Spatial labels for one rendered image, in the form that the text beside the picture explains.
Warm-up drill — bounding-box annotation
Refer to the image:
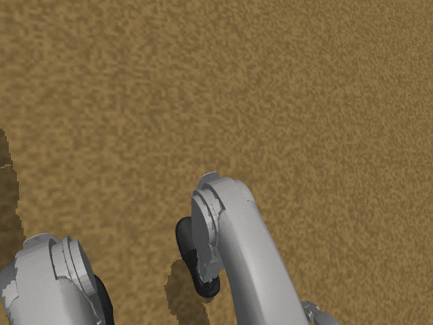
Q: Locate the right robot foot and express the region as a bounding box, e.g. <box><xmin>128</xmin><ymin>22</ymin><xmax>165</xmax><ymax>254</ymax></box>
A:
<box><xmin>175</xmin><ymin>217</ymin><xmax>221</xmax><ymax>298</ymax></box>

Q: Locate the left robot foot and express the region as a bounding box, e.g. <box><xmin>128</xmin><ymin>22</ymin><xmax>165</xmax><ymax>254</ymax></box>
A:
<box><xmin>94</xmin><ymin>274</ymin><xmax>115</xmax><ymax>325</ymax></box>

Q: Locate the right robot hand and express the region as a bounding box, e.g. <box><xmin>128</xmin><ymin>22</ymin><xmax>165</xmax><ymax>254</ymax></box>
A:
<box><xmin>301</xmin><ymin>301</ymin><xmax>341</xmax><ymax>325</ymax></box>

